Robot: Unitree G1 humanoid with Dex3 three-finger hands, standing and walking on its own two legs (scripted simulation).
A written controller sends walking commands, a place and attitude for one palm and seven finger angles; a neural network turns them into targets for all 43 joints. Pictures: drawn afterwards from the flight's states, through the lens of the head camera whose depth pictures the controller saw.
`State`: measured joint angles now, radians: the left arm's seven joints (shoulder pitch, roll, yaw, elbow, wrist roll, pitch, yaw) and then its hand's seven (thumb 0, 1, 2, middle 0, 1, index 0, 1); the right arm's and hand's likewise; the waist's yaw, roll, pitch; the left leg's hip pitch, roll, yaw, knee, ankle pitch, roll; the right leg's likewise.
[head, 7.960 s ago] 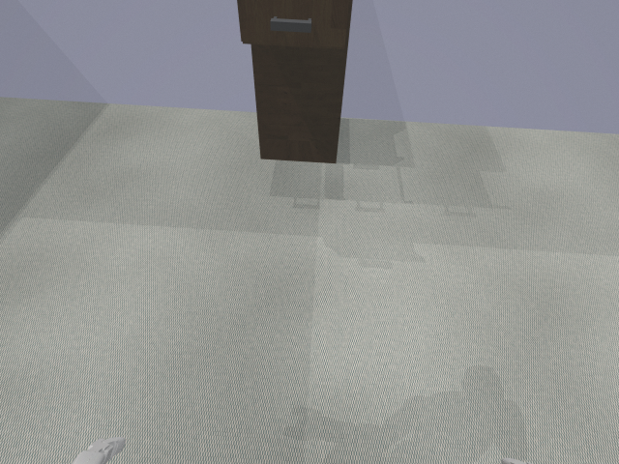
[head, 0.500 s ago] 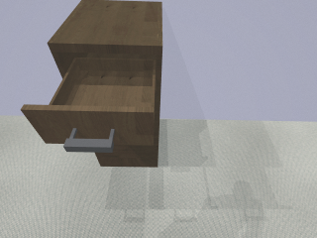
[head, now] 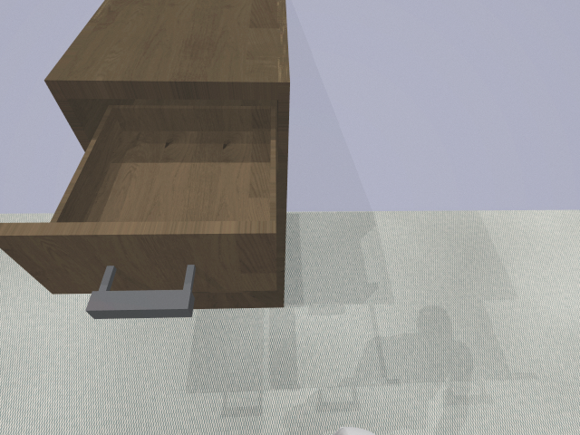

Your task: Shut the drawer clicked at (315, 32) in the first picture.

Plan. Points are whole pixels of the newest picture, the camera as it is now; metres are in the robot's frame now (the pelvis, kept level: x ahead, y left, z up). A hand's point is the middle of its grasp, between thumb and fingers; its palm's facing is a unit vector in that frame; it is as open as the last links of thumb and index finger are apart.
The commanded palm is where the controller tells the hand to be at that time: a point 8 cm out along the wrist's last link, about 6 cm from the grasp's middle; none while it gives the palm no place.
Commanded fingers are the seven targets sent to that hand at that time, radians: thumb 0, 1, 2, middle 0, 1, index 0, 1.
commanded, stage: come to a stop and stand still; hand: left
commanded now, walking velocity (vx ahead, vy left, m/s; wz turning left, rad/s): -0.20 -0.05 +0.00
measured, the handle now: (146, 288) +0.30 +0.21 +0.03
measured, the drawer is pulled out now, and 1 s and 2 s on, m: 0.29 0.29 0.29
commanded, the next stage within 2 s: look again from close up in 1.42 s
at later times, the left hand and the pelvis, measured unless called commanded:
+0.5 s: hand out of the picture +0.04 +0.18 -0.18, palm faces +0.07 -0.98 -0.18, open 7.3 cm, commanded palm none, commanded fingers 0.00 0.90 0.90 -0.20 -0.30 -0.20 -0.30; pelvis -0.03 -0.01 +0.00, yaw +1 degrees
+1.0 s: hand out of the picture +0.00 +0.15 -0.17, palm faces -0.02 -0.97 -0.23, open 7.3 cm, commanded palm none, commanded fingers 0.00 0.90 0.90 -0.20 -0.30 -0.20 -0.30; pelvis -0.03 -0.04 +0.00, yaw -1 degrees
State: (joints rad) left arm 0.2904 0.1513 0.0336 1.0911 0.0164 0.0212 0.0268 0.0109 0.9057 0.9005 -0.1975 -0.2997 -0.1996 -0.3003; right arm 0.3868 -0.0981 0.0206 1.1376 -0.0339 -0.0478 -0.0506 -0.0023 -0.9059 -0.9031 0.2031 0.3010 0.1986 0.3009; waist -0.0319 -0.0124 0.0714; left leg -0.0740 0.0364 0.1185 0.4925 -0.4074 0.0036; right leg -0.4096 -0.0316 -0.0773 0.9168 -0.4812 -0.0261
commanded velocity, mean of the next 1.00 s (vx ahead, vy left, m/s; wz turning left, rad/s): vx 0.02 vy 0.00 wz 0.00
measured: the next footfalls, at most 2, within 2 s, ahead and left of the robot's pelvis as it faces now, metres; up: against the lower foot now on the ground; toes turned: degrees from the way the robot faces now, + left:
right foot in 0.08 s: +0.12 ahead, -0.12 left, +0.00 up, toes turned -5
left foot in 0.48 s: +0.01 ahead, +0.05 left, +0.00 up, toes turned +5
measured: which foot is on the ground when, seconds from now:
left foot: down 0.00-0.12, up 0.14-0.46, down 0.48-1.00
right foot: up 0.00-0.06, down 0.08-0.48, up 0.50-0.96, down 0.98-1.00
